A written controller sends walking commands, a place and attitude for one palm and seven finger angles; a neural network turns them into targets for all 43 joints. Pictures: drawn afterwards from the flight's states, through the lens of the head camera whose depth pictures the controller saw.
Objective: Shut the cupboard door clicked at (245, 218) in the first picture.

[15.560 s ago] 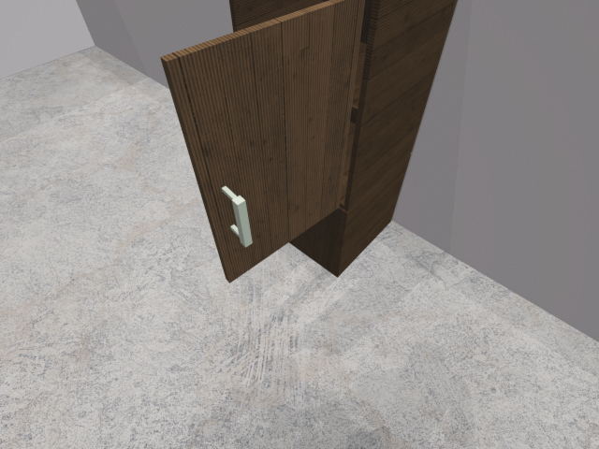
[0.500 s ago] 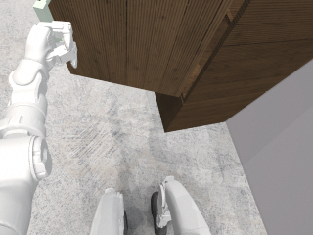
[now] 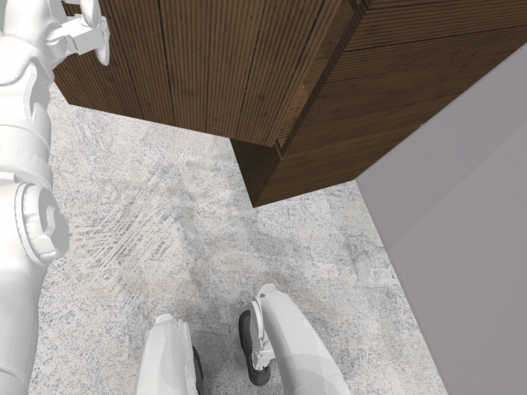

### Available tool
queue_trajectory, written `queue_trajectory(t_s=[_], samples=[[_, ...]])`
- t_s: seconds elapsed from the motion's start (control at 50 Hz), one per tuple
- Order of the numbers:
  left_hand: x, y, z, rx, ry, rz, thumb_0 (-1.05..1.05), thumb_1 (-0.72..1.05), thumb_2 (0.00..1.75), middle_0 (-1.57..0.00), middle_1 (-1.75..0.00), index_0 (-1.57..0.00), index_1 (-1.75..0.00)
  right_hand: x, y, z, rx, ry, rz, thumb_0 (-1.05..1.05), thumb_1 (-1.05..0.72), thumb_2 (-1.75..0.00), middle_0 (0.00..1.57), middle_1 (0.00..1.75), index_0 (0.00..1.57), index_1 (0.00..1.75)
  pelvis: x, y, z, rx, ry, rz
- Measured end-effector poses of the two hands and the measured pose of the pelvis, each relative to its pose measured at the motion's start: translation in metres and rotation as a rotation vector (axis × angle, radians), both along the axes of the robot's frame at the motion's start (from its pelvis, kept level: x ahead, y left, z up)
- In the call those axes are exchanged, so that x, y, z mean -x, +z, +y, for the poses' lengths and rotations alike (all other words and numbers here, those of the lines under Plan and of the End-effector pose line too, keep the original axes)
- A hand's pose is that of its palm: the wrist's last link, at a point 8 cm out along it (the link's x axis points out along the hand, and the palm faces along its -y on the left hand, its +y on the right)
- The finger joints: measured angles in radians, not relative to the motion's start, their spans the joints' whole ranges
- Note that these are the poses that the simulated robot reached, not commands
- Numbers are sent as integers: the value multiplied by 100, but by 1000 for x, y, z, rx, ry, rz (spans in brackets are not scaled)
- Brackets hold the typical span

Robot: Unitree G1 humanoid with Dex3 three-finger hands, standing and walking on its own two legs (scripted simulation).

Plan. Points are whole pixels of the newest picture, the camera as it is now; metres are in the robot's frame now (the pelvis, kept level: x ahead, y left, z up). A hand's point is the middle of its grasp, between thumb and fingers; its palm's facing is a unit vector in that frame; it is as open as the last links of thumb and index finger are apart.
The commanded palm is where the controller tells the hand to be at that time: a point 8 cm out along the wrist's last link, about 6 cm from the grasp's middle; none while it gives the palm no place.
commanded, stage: push the door shut along its arc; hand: left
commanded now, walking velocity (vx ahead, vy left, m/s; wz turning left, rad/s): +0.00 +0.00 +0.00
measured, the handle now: (14, 5) +0.63 +0.21 +0.07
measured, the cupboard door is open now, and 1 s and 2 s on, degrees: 63 59 59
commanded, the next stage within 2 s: pull the fist back off the door in 0.10 s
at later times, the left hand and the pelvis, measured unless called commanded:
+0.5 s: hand (113, 32) +0.60 +0.10 +0.06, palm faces +0.07 -1.00 -0.04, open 2.9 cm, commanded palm +0.56 +0.14 +0.07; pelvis +0.00 -0.01 +0.00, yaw +0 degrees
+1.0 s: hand (106, 83) +0.52 +0.11 +0.06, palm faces +0.04 -1.00 -0.01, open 3.1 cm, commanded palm +0.49 +0.15 +0.07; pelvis +0.01 -0.01 +0.03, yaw +2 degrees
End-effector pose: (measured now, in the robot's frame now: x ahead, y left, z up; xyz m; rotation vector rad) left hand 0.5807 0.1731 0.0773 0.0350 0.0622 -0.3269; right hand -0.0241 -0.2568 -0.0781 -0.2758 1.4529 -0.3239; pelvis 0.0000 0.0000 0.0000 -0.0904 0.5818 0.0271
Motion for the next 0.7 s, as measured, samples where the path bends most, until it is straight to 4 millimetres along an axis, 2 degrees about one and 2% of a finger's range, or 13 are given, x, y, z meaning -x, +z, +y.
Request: queue_trajectory(t_s=[0.22, 0.3, 0.38, 0.48, 0.6, 0.7], samples=[[-14, -1, 0, -21, -19, 23, -3, 86, 91, -130, -149, -130, -150, 14, -4, -3, 6, -20, 33, 0, -90, -89, 21, 30, 21, 30, 2, -7, -8, -3, -6, 21], [-15, -7, 5, 105, 216, 31, -1, 80, 89, -130, -149, -130, -150, 15, -3, -1, -24, 19, 42, 0, -90, -89, 21, 30, 21, 30, 3, -6, -10, 1, -7, 32], [-6, -11, -8, 60, 384, -19, -2, 81, 91, -130, -150, -130, -150, 16, -3, 5, -89, 45, 53, 0, -90, -89, 21, 30, 21, 30, 4, -3, -12, -6, -4, 30], [3, -18, -18, -18, 404, -12, -1, 85, 91, -130, -149, -130, -150, 19, -2, 8, -128, 8, 45, 0, -90, -89, 21, 30, 21, 30, 4, 3, -15, -16, -8, 14], [16, -8, -10, 0, 402, -21, 1, 88, 90, -130, -149, -130, -150, 19, 5, 8, -143, -20, 31, 0, -90, -89, 21, 30, 21, 30, 1, 15, -16, -31, -16, -14], [34, -2, 1, -8, 397, -22, 1, 89, 90, -130, -149, -130, -150, 11, 11, 2, -144, 3, 28, 0, -90, -89, 21, 30, 21, 30, -3, 24, -16, -37, -9, -38]])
